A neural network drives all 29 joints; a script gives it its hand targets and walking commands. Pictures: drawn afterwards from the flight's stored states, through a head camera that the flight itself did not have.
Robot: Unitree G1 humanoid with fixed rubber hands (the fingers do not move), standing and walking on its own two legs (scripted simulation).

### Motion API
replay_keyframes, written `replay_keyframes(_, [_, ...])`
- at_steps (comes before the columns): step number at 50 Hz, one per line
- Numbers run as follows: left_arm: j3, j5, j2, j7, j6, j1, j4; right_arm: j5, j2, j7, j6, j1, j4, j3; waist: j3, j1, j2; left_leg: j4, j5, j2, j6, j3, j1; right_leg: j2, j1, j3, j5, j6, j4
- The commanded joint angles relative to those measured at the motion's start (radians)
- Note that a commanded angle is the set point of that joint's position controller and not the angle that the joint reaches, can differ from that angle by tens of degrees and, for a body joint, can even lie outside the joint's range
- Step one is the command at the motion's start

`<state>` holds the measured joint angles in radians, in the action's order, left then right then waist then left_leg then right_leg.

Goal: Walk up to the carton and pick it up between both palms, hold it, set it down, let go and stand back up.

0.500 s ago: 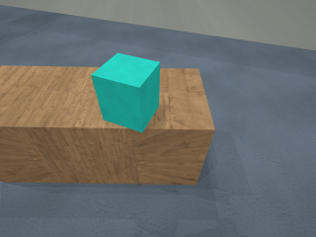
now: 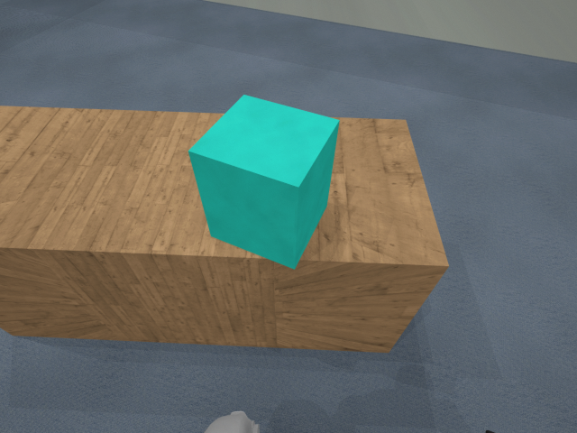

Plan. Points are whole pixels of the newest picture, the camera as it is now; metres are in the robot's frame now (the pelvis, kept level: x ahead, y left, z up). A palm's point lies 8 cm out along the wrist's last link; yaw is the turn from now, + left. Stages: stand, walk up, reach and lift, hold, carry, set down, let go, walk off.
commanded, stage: walk up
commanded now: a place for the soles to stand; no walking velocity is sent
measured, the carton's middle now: (269, 183) +0.60 +0.06 -0.05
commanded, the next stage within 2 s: none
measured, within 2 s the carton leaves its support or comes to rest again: neither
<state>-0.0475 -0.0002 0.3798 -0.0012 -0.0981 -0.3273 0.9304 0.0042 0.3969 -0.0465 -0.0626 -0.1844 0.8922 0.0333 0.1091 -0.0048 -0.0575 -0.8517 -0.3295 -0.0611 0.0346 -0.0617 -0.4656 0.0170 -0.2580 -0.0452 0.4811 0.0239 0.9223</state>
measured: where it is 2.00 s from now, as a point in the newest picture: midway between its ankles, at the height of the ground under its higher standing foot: outside the picture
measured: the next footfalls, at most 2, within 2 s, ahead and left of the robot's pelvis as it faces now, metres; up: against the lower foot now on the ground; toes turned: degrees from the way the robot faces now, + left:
right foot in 0.40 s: +0.26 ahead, -0.08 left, +0.00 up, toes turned +4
left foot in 0.70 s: +0.25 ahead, +0.15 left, +0.00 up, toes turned +5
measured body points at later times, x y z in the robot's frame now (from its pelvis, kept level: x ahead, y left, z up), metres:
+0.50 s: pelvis +0.12 +0.01 +0.00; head +0.15 -0.01 +0.45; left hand +0.20 +0.33 -0.10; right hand +0.21 -0.30 -0.12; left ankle +0.08 +0.10 -0.66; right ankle +0.22 -0.11 -0.70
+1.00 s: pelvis +0.19 +0.06 +0.00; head +0.23 +0.08 +0.44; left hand +0.30 +0.36 -0.13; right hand +0.26 -0.27 -0.10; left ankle +0.21 +0.15 -0.70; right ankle +0.22 -0.09 -0.70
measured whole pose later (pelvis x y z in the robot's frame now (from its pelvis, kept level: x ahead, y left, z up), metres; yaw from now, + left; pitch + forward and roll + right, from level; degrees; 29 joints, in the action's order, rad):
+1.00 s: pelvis +0.19 +0.06 +0.00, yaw +0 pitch -2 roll -1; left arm -0.05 0.00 0.38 -0.01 -0.07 -0.14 0.93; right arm 0.00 0.40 -0.02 -0.04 -0.20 0.91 0.03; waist 0.13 0.00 0.03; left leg -0.89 -0.45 -0.05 0.04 -0.09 -0.41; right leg 0.00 -0.42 -0.04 0.39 -0.01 0.84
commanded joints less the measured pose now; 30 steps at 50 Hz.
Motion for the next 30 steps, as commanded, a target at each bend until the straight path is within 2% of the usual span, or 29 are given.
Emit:
replay_keyframes(1, [-0.056,-0.005,0.284,-0.036,-0.019,-0.007,-0.098,-0.015,0.327,0.013,-0.019,-0.201,-0.028,0.153,-0.151,-0.096,-0.058,0.539,0.060,-0.361,0.150,0.669,0.592,-0.028,-0.544,-0.020,0.031,0.012,0.406])
replay_keyframes(2, [-0.056,0.001,0.266,-0.031,-0.020,0.005,-0.090,-0.013,0.279,0.019,-0.018,-0.176,-0.044,0.138,-0.137,-0.089,-0.027,0.509,0.239,-0.305,0.122,0.530,0.577,0.001,-0.534,-0.016,-0.026,0.013,0.392])
replay_keyframes(3, [-0.055,0.007,0.246,-0.026,-0.018,0.018,-0.087,-0.006,0.252,0.028,-0.020,-0.167,-0.049,0.129,-0.137,-0.080,-0.048,0.470,0.410,-0.266,0.103,0.437,0.550,0.026,-0.507,-0.012,-0.053,0.014,0.371])
replay_keyframes(4, [-0.056,0.015,0.240,-0.021,-0.015,0.009,-0.084,-0.002,0.253,0.033,-0.021,-0.170,-0.053,0.125,-0.140,-0.072,-0.080,0.427,0.528,-0.235,0.099,0.357,0.521,0.039,-0.485,-0.014,-0.072,0.014,0.354])
replay_keyframes(5, [-0.056,0.013,0.232,-0.018,-0.009,0.019,-0.087,-0.002,0.248,0.036,-0.023,-0.176,-0.053,0.121,-0.138,-0.066,-0.092,0.416,0.555,-0.231,0.118,0.326,0.479,0.052,-0.458,-0.019,-0.084,0.016,0.323])
replay_keyframes(7, [-0.052,0.009,0.224,-0.015,0.002,0.042,-0.082,-0.004,0.242,0.037,-0.027,-0.171,-0.069,0.112,-0.115,-0.057,-0.087,0.431,0.536,-0.218,0.109,0.285,0.446,0.058,-0.444,-0.013,-0.124,0.014,0.256])
replay_keyframes(10, [-0.044,0.003,0.213,-0.012,0.013,0.108,-0.088,-0.003,0.242,0.033,-0.024,-0.155,-0.086,0.106,-0.076,-0.053,-0.096,0.475,0.486,-0.193,0.125,0.228,0.386,0.067,-0.432,0.031,-0.154,0.003,0.106])
replay_keyframes(12, [-0.041,0.001,0.208,-0.009,0.013,0.137,-0.087,0.004,0.246,0.027,-0.018,-0.150,-0.095,0.108,-0.057,-0.058,-0.148,0.484,0.427,-0.183,0.138,0.197,0.360,0.072,-0.403,0.067,-0.168,-0.001,0.012])
replay_keyframes(14, [-0.042,-0.002,0.210,-0.009,0.009,0.141,-0.080,0.010,0.250,0.022,-0.009,-0.138,-0.108,0.108,-0.056,-0.060,-0.171,0.462,0.363,-0.187,0.165,0.184,0.331,0.064,-0.355,0.097,-0.184,0.000,-0.073])
replay_keyframes(16, [-0.047,-0.004,0.210,-0.009,0.002,0.128,-0.067,0.015,0.254,0.017,0.001,-0.118,-0.125,0.109,-0.075,-0.055,-0.160,0.428,0.275,-0.202,0.191,0.190,0.301,0.051,-0.273,0.101,-0.175,0.006,-0.141])
replay_keyframes(17, [-0.046,-0.003,0.205,-0.011,-0.005,0.103,-0.058,0.018,0.254,0.014,0.009,-0.093,-0.139,0.108,-0.093,-0.037,-0.152,0.382,0.241,-0.195,0.202,0.164,0.270,0.040,-0.211,0.113,-0.177,0.008,-0.194])
replay_keyframes(18, [-0.052,-0.006,0.202,-0.015,-0.011,0.039,-0.037,0.017,0.245,0.010,0.016,-0.066,-0.152,0.105,-0.110,-0.001,-0.118,0.317,0.192,-0.185,0.195,0.150,0.206,0.027,-0.090,0.122,-0.232,0.011,-0.264])
replay_keyframes(19, [-0.061,-0.010,0.214,-0.024,-0.019,-0.049,-0.011,0.015,0.225,0.010,0.020,-0.045,-0.170,0.096,-0.145,0.051,-0.057,0.188,0.238,-0.160,0.168,0.119,0.132,-0.001,0.060,0.121,-0.282,0.024,-0.333])
replay_keyframes(20, [-0.081,-0.016,0.270,-0.036,-0.027,-0.133,0.002,0.011,0.186,0.011,0.019,-0.057,-0.185,0.084,-0.206,0.099,0.062,-0.047,0.315,-0.099,0.118,0.075,0.042,0.015,0.225,0.013,-0.232,0.057,-0.385])
replay_keyframes(21, [-0.111,-0.024,0.362,-0.050,-0.033,-0.184,-0.009,0.009,0.137,0.012,0.014,-0.100,-0.206,0.068,-0.246,0.113,0.260,-0.300,0.109,0.019,0.042,0.006,-0.135,0.229,0.318,-0.377,-0.051,0.137,-0.481])
replay_keyframes(22, [-0.117,-0.015,0.407,-0.053,-0.028,-0.129,-0.032,0.012,0.191,0.011,0.026,-0.110,-0.202,0.079,-0.190,0.081,0.252,-0.384,-0.245,0.107,0.004,0.057,-0.339,0.381,0.330,-0.776,0.160,0.238,-0.649])
replay_keyframes(23, [-0.120,0.000,0.412,-0.049,-0.017,-0.070,-0.039,0.024,0.284,0.019,0.039,-0.095,-0.179,0.104,-0.120,0.067,0.149,-0.412,-0.314,0.038,-0.002,0.145,-0.315,0.445,0.206,-0.854,0.354,0.313,-0.675])
replay_keyframes(24, [-0.111,0.001,0.389,-0.047,-0.012,-0.013,-0.048,0.025,0.306,0.018,0.044,-0.074,-0.161,0.112,-0.018,0.054,0.112,-0.402,-0.297,0.004,-0.006,0.160,-0.287,0.413,0.047,-0.781,0.441,0.310,-0.702])
replay_keyframes(25, [-0.103,-0.006,0.367,-0.043,-0.009,0.038,-0.055,0.021,0.292,0.011,0.046,-0.065,-0.157,0.114,0.036,0.030,0.105,-0.373,-0.244,-0.011,-0.007,0.166,-0.251,0.353,-0.048,-0.666,0.428,0.269,-0.703])
replay_keyframes(26, [-0.101,-0.015,0.347,-0.043,-0.007,0.079,-0.076,0.019,0.274,0.004,0.048,-0.093,-0.141,0.117,0.046,0.006,0.154,-0.333,-0.209,-0.028,-0.006,0.155,-0.205,0.310,-0.100,-0.556,0.381,0.239,-0.672])
replay_keyframes(27, [-0.100,-0.020,0.329,-0.041,-0.008,0.089,-0.083,0.018,0.266,-0.001,0.047,-0.121,-0.119,0.116,0.056,-0.002,0.198,-0.285,-0.190,-0.036,-0.004,0.138,-0.158,0.277,-0.160,-0.483,0.328,0.227,-0.642])
replay_keyframes(29, [-0.098,-0.025,0.327,-0.035,-0.009,0.082,-0.095,0.021,0.257,-0.005,0.049,-0.143,-0.097,0.115,0.039,-0.001,0.261,-0.222,-0.158,-0.038,-0.009,0.113,-0.088,0.244,-0.198,-0.411,0.241,0.232,-0.595])
replay_keyframes(30, [-0.097,-0.026,0.327,-0.034,-0.007,0.069,-0.100,0.020,0.254,-0.002,0.050,-0.131,-0.094,0.112,0.031,0.010,0.287,-0.169,-0.185,-0.035,-0.014,0.099,-0.073,0.236,-0.195,-0.407,0.203,0.243,-0.575])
